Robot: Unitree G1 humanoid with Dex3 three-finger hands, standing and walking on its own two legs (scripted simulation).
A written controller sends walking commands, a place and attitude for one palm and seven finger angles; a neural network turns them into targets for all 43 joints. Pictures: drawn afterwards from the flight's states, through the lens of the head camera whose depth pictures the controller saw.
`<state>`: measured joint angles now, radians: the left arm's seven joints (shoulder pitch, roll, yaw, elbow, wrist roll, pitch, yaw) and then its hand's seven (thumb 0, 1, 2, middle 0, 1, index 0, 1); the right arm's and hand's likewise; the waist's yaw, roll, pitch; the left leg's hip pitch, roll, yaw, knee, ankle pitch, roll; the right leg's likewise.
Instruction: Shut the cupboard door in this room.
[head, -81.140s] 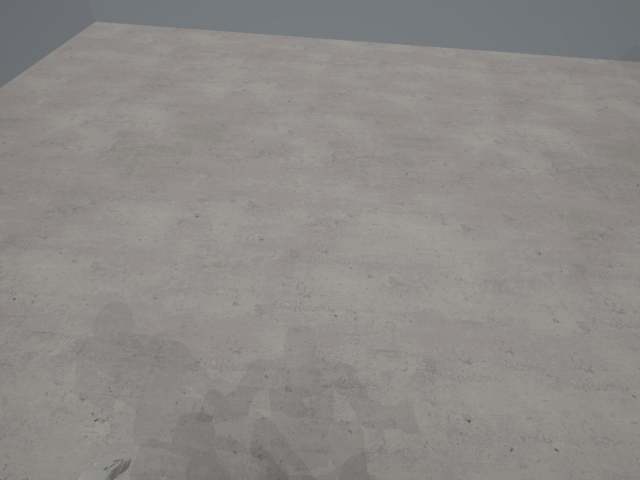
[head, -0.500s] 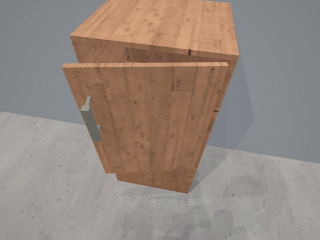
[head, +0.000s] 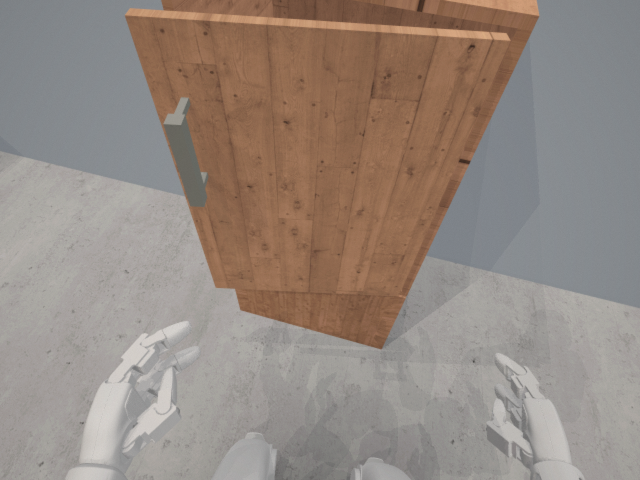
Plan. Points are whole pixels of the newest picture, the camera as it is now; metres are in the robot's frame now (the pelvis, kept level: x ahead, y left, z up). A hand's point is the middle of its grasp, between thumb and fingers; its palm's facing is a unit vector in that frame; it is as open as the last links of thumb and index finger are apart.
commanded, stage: raise the hand and make a fist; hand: left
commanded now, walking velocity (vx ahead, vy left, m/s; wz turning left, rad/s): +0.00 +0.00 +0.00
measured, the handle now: (191, 155) +0.50 +0.23 +0.10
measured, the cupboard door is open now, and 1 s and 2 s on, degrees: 14 14 14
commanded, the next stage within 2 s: bring the fist close to the handle in 1.52 s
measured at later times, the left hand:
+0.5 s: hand (120, 361) +0.22 +0.23 +0.06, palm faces +0.17 -0.98 -0.06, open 3.9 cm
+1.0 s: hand (128, 350) +0.23 +0.22 +0.08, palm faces +0.00 -1.00 -0.03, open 3.1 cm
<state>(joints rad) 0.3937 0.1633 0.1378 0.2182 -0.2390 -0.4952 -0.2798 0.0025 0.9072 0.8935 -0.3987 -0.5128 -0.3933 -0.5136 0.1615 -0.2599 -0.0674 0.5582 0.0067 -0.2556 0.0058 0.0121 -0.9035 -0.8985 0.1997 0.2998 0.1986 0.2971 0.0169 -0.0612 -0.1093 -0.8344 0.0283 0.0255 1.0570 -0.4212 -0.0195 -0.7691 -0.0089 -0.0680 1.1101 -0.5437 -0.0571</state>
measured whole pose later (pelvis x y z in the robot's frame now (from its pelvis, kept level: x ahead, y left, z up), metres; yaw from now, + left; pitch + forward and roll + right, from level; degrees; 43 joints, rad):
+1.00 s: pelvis +0.01 +0.05 +0.02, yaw +1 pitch +9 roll -3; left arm 0.38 0.24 0.09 -0.12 -0.23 -0.23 -0.19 0.01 0.91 0.90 -1.26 -1.46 -1.26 -1.46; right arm 0.25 -0.22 0.06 0.47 0.02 -0.18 -0.05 0.01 -0.90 -0.90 0.20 0.30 0.20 0.30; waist 0.02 0.04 -0.10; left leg -0.74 0.02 0.00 1.01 -0.43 0.04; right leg -0.62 -0.01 -0.09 0.95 -0.49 0.00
